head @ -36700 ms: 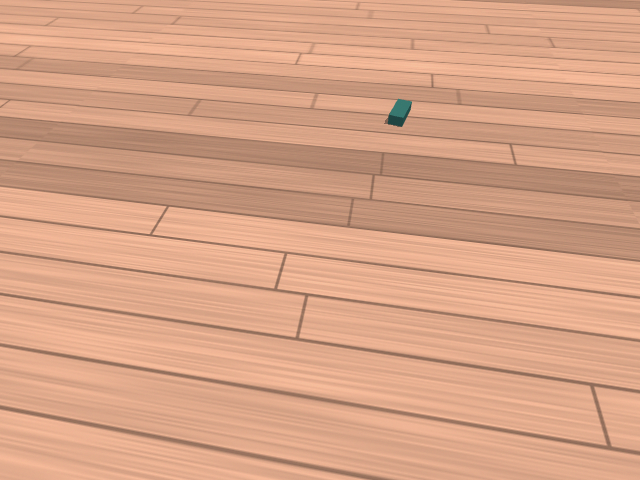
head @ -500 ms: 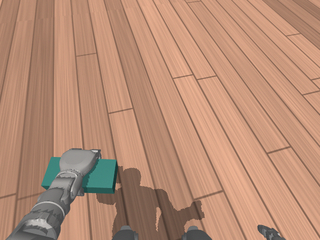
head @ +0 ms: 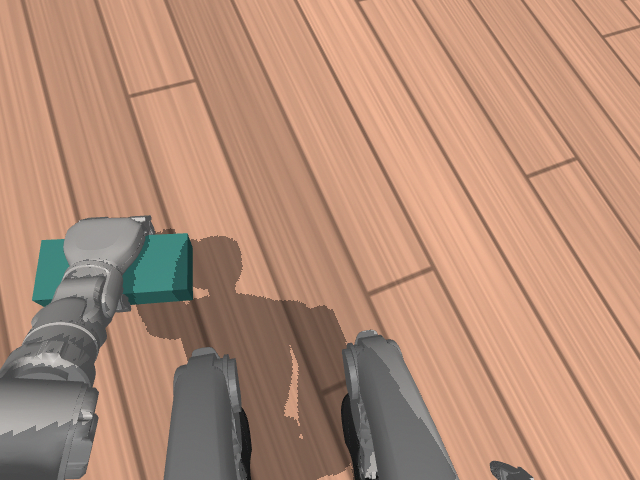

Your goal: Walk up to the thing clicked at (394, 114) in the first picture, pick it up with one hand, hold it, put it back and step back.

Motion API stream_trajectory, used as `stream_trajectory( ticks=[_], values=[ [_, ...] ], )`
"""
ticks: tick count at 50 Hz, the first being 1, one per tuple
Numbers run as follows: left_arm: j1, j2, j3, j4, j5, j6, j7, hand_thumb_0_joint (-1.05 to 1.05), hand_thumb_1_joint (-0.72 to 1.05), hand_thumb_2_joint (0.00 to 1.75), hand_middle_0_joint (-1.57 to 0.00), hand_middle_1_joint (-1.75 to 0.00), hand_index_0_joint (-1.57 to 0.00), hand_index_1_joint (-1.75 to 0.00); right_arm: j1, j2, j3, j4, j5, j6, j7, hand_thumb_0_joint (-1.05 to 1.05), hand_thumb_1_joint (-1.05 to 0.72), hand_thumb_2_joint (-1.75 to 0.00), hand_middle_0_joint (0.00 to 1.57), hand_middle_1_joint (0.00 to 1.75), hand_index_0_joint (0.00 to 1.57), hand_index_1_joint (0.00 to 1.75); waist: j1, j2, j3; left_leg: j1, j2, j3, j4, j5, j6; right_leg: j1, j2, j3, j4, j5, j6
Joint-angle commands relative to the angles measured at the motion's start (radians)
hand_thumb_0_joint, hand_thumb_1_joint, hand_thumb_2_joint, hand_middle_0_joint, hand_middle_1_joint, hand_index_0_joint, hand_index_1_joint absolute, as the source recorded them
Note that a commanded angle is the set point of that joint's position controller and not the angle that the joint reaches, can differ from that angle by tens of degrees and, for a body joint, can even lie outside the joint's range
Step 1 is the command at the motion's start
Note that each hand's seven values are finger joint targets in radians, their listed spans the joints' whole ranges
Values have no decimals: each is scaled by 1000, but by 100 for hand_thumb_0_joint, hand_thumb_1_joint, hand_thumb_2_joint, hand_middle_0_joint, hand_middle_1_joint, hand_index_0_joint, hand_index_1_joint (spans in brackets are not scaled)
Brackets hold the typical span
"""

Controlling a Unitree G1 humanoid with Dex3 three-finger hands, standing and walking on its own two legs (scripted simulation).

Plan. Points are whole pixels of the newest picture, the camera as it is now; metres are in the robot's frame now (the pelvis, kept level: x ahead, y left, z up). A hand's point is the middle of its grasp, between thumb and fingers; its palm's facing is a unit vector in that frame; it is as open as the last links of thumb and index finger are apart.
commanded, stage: crouch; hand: left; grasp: from above
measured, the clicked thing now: (120, 271) +0.42 +0.24 -0.17
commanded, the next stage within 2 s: lower in 1.06 s
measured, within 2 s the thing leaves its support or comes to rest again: neither
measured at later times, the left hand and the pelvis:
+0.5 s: hand (146, 276) +0.44 +0.24 -0.28, palm faces -0.48 +0.00 -0.88, open 11.2 cm; pelvis -0.01 -0.01 -0.10, yaw -3 degrees
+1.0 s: hand (156, 274) +0.46 +0.24 -0.33, palm faces -0.48 +0.00 -0.88, open 11.2 cm; pelvis -0.01 -0.01 -0.16, yaw -5 degrees
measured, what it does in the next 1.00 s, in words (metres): lowers itself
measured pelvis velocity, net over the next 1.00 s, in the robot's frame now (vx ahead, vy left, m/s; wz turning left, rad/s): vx -0.01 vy -0.01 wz -0.08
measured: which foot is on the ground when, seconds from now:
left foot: down 0.00-1.00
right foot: down 0.00-1.00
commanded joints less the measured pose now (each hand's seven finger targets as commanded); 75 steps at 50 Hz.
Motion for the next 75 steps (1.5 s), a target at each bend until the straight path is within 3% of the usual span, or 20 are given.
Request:
stream_trajectory(
  ticks=[1,2,4,9,12,16,30,35,40,42,43,46,50,52,59,62,65,66,69,75],
  values=[
    [-396,264,58,-163,7,-23,79,0,58,96,-93,-86,-95,-84,128,-221,-68,-51,-16,-35,2,0,-90,-90,20,30,20,30,-8,134,-629,443,-33,21,-124,110,24,157,26,-65,-161,155,-73],
    [-431,297,74,-193,8,-26,88,0,58,101,-94,-86,-95,-85,125,-226,-69,-50,-17,-37,5,0,-90,-90,20,30,20,30,-4,152,-661,436,-33,20,-113,107,21,150,27,-67,-145,154,-74],
    [-427,260,56,-151,13,-19,96,0,59,100,-94,-87,-96,-86,127,-224,-67,-38,-25,-42,14,0,-90,-90,20,30,20,30,-14,186,-652,462,-27,9,-89,126,17,93,24,-76,-104,160,-77],
    [-483,287,68,-164,13,-9,107,0,59,101,-96,-85,-96,-85,129,-234,-64,-29,-34,-46,34,0,-91,-90,20,30,20,30,-15,229,-709,451,-22,12,-10,199,17,57,28,-85,-28,226,-77],
    [-460,290,72,-110,17,0,101,0,58,102,-95,-87,-96,-86,140,-240,-62,-27,-38,-48,43,0,-91,-90,20,30,20,30,-35,212,-674,413,-19,7,22,194,16,33,23,-92,5,232,-72],
    [-472,311,79,-108,19,-7,90,0,57,100,-95,-85,-96,-84,139,-246,-57,-25,-43,-44,55,0,-91,-90,20,30,20,30,-29,228,-675,386,-16,9,72,231,16,7,29,-98,57,257,-73],
    [-529,386,109,2,25,-49,97,0,58,98,-91,-90,-94,-88,136,-255,-33,-14,-62,-38,80,0,-91,-90,20,30,20,30,-55,177,-589,157,-17,34,210,119,31,-46,46,-103,146,192,-64],
    [-579,435,130,-8,41,-63,109,0,57,97,-90,-90,-93,-88,136,-267,-25,-10,-66,-35,82,0,-91,-90,20,30,20,30,-47,230,-636,163,-18,29,234,111,25,-77,50,-119,192,176,-71],
    [-580,424,109,63,40,-63,116,0,56,97,-88,-91,-91,-89,125,-268,-5,-2,-72,-35,84,0,-90,-90,20,30,20,30,-66,209,-562,91,-19,30,267,76,29,-108,55,-125,207,151,-69],
    [-593,469,131,72,48,-62,121,0,57,96,-89,-91,-92,-88,133,-279,0,0,-76,-36,83,0,-90,-90,20,30,20,30,-63,209,-573,78,-20,32,278,75,30,-108,53,-126,220,148,-68],
    [-568,436,111,99,45,-62,118,0,56,93,-88,-90,-91,-87,125,-270,3,0,-76,-37,84,0,-90,-90,20,30,20,30,-67,214,-549,68,-20,32,281,68,28,-113,55,-128,226,143,-69],
    [-597,476,121,83,44,-64,117,0,54,93,-88,-90,-90,-87,130,-276,10,5,-77,-38,85,0,-91,-90,20,30,20,30,-67,225,-559,56,-19,32,299,78,29,-107,58,-129,238,154,-69],
    [-604,468,111,59,46,-69,111,0,57,97,-90,-91,-92,-88,132,-278,18,6,-80,-33,87,0,-91,-90,20,30,20,30,-75,236,-587,57,-16,27,322,105,29,-90,62,-136,256,187,-66],
    [-588,452,100,91,42,-63,109,0,58,98,-91,-92,-93,-90,128,-282,21,6,-79,-36,90,0,-91,-90,20,30,20,30,-81,236,-544,66,-12,19,325,99,26,-131,62,-147,268,182,-69],
    [-597,483,116,69,41,-67,111,0,56,100,-93,-87,-94,-87,126,-294,29,2,-80,-35,95,0,-91,-90,20,30,20,30,-77,256,-532,54,-15,15,338,98,24,-155,62,-155,289,184,-70],
    [-589,441,83,120,40,-70,106,0,56,98,-92,-87,-93,-86,123,-293,43,0,-85,-36,98,0,-91,-90,20,30,20,30,-109,220,-492,15,-13,9,360,96,29,-156,66,-160,295,190,-64],
    [-609,509,117,105,42,-87,118,0,55,97,-91,-88,-93,-87,126,-300,57,-4,-92,-37,99,0,-91,-90,20,30,20,30,-102,225,-521,-4,-13,9,382,116,31,-111,68,-157,302,210,-57],
    [-571,510,116,141,49,-85,122,0,57,97,-93,-90,-94,-88,121,-299,60,-5,-94,-40,100,0,-91,-90,20,30,20,30,-93,226,-507,-2,-14,10,387,117,30,-118,68,-155,309,210,-59],
    [-619,493,103,120,58,-98,136,0,60,101,-95,-90,-96,-89,118,-305,67,-5,-103,-44,103,0,-91,-90,20,30,20,30,-122,268,-504,25,-10,0,392,110,23,-150,72,-170,325,204,-62],
    [-598,551,146,146,73,-103,178,0,61,101,-94,-93,-96,-91,112,-320,83,-13,-120,-55,109,0,-90,-90,20,30,20,30,-119,288,-484,8,-10,-5,410,104,22,-161,72,-182,345,199,-61]
  ],
)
